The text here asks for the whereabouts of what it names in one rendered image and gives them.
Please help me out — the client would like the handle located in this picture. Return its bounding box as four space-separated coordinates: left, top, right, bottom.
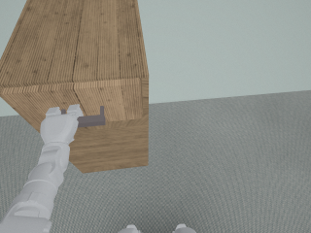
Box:
61 106 106 128

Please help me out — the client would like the robot left hand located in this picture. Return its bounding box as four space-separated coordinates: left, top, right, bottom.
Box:
40 104 84 146

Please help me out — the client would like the robot left upper arm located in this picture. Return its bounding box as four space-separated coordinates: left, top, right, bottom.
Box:
0 215 52 233

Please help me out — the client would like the drawer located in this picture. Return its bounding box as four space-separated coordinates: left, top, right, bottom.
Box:
1 78 142 128

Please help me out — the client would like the robot shin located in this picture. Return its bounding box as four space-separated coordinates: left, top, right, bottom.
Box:
126 224 137 229
175 223 186 230

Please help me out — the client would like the robot left forearm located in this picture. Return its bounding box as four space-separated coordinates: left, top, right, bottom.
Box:
0 142 70 228

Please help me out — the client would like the cabinet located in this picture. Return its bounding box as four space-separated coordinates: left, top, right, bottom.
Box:
0 0 149 174

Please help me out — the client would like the robot left shin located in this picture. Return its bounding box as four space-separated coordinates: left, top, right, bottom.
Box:
126 224 137 229

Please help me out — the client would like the robot right shin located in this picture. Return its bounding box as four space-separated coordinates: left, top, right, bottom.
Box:
175 223 186 230

